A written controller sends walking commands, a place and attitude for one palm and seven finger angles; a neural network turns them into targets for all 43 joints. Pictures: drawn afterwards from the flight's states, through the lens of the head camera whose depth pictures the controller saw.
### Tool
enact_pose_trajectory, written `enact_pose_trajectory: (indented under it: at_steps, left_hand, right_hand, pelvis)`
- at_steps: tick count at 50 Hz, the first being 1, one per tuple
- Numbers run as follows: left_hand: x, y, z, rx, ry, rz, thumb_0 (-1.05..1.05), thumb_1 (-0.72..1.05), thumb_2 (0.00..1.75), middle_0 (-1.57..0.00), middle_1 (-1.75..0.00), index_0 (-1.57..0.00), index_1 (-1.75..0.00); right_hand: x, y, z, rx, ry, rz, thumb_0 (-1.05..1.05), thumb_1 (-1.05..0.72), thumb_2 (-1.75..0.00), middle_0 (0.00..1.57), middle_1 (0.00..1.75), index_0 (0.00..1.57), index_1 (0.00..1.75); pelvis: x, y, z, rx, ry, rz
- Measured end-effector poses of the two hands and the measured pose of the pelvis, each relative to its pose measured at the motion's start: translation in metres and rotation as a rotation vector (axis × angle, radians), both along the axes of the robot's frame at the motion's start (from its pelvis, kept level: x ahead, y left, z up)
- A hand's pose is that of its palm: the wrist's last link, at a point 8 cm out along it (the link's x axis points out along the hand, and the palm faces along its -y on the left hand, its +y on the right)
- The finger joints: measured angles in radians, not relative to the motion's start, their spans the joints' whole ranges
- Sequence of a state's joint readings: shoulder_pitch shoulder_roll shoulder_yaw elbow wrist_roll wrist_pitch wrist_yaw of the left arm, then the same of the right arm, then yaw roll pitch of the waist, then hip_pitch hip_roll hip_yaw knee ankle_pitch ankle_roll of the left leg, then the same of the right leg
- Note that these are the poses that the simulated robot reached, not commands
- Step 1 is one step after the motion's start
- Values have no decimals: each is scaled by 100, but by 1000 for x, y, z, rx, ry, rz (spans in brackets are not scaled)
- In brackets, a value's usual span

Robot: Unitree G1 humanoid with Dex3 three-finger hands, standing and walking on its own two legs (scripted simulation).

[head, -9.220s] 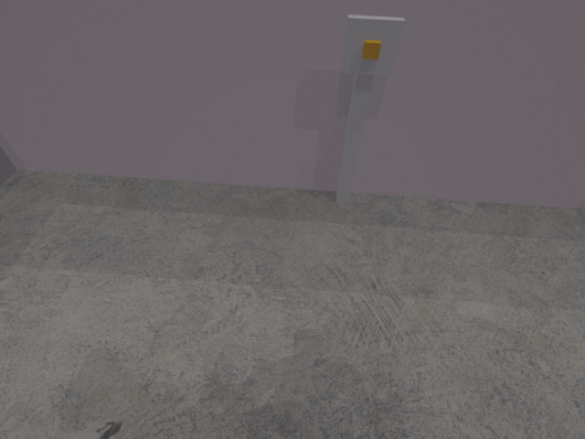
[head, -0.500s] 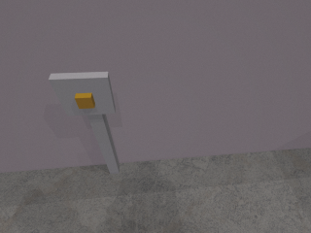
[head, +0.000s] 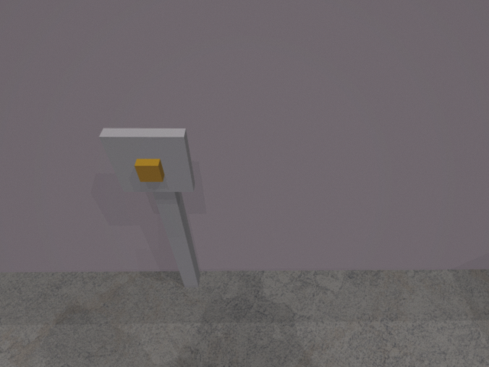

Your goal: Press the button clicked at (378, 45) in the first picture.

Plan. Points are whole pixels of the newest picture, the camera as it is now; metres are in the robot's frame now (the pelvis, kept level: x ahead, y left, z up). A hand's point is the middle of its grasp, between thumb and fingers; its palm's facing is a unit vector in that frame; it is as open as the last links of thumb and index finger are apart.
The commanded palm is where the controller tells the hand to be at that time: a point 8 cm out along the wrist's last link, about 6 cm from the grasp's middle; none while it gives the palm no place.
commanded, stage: come to a stop and stand still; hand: left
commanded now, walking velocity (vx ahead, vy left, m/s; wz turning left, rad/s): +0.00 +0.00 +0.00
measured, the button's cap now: (150, 169) +0.52 +0.26 -0.02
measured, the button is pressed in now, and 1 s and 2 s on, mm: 0 0 0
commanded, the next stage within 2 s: look again from close up in 0.06 s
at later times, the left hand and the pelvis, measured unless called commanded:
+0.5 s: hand out of the picture -0.03 +0.19 -0.19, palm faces +0.01 -0.99 -0.17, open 7.3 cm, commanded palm none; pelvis -0.03 +0.03 -0.01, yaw +0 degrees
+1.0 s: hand out of the picture -0.06 +0.18 -0.19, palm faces +0.09 -0.99 -0.13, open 7.4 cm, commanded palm none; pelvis -0.01 +0.03 -0.01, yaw +2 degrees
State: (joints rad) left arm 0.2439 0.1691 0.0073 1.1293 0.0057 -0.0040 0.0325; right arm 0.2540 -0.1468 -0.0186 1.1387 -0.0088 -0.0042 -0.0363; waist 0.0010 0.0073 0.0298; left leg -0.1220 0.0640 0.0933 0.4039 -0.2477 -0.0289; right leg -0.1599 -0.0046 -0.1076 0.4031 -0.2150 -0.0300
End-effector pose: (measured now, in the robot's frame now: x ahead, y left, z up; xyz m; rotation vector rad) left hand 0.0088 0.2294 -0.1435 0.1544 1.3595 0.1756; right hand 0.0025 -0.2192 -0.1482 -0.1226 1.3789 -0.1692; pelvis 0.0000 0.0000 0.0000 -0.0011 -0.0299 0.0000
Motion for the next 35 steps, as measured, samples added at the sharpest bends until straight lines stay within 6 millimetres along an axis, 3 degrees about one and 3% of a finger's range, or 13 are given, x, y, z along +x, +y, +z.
enact_pose_trajectory:
  at_steps: [6,12,18,25,35]
  left_hand:
    - [-41,-8,1,-15,112,14,-1,92,90,-20,-30,-19,-30]
    - [-60,-17,-3,-29,120,-1,0,91,90,-20,-30,-20,-30]
    - [-59,-9,-12,-58,68,-9,0,91,90,-20,-30,-20,-30]
    - [-49,12,-13,-47,-2,-23,1,92,90,-20,-30,-20,-30]
    - [-66,27,-8,-22,25,-1,0,91,90,-20,-30,-19,-30]
  right_hand:
    - [-7,4,-2,20,27,-2,1,-92,-89,20,30,20,30]
    - [-15,7,-6,22,23,6,1,-92,-89,20,30,20,30]
    - [-22,20,-4,12,-37,9,1,-91,-89,20,30,19,30]
    - [-44,38,-3,22,-33,9,1,-92,-89,20,30,20,30]
    - [-65,51,-5,45,25,11,1,-91,-89,20,30,20,30]
  pelvis:
    - [1,0,1,3,-5,-7]
    - [-11,6,-4,-15,-2,-8]
    - [-22,19,-7,-5,-22,1]
    - [-33,30,-7,1,-13,2]
    - [-39,37,-7,6,1,9]
